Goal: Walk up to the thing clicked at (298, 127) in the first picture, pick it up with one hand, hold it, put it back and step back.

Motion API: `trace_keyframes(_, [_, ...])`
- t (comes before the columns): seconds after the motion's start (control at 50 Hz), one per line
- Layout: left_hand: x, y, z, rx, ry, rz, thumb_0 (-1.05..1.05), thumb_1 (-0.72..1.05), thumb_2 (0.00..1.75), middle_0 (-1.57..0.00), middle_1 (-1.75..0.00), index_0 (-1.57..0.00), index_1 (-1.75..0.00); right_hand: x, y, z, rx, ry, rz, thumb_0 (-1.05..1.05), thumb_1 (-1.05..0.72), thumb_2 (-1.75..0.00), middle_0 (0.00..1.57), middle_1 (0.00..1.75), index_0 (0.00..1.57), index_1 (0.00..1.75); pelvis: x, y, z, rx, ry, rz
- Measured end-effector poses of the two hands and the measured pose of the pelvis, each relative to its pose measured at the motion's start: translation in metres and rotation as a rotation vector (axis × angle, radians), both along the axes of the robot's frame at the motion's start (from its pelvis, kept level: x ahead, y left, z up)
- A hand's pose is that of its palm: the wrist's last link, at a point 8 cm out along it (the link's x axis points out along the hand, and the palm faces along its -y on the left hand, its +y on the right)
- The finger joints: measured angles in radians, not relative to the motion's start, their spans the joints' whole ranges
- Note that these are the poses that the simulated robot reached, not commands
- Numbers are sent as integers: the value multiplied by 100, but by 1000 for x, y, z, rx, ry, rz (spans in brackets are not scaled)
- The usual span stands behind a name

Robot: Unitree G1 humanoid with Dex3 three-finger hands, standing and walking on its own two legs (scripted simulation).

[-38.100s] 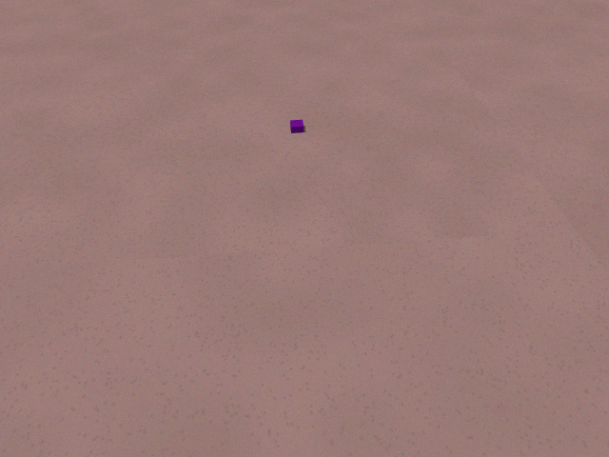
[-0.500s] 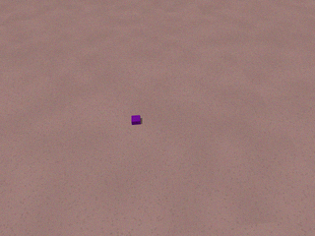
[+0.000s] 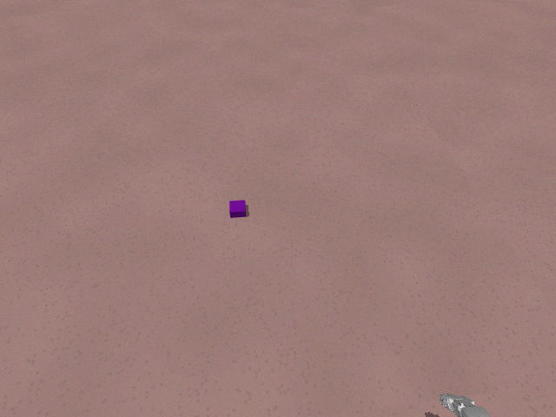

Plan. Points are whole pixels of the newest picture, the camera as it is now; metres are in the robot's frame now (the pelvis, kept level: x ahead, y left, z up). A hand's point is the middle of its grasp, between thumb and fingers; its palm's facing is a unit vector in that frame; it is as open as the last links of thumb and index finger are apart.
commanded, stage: step back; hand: left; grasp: from above
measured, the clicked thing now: (237, 208) +1.06 +0.21 -0.75
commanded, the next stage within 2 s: stand in 0.28 s
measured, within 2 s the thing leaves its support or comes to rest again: neither
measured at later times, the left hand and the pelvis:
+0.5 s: hand out of the picture +0.09 +0.25 -0.15, palm faces -0.06 -0.94 -0.33, open 7.4 cm; pelvis +0.00 +0.00 +0.01, yaw -1 degrees
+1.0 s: hand out of the picture +0.08 +0.25 -0.14, palm faces -0.05 -0.94 -0.35, open 7.4 cm; pelvis +0.01 +0.00 +0.01, yaw -1 degrees
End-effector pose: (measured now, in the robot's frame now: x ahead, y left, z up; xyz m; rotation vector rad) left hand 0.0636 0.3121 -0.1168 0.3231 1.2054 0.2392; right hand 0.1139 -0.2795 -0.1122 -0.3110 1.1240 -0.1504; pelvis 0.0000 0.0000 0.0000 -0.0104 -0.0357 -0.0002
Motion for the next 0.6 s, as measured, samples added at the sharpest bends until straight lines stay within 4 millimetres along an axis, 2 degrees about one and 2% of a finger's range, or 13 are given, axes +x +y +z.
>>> trace_keyframes(0.1, [15, -5, 6, 1, -21, -20, 1, 90, 89, -20, -30, -20, -30, 10, -2, 3, 5, -22, -14, 0, -90, -89, 21, 30, 20, 30, 1, 0, 3, 4, -3, -9])
trace_keyframes(0.2, [25, -9, 9, -2, -35, -40, 1, 90, 89, -20, -30, -20, -30, 8, -8, 6, 0, -22, -32, 0, -90, -89, 21, 30, 20, 30, 1, -1, 5, 7, -4, -21])
trace_keyframes(0.48, [25, -21, 7, -36, 8, -67, 1, 90, 89, -20, -30, -20, -30, -40, -20, 5, -12, 88, -90, 0, -90, -89, 20, 30, 20, 30, 2, -1, 11, 11, -1, -18])
trace_keyframes(0.6, [22, -23, 7, -37, 19, -66, 1, 90, 89, -20, -30, -20, -30, -52, -21, 4, -12, 115, -98, 0, -90, -89, 20, 30, 20, 30, 1, -2, 12, 12, 1, -14])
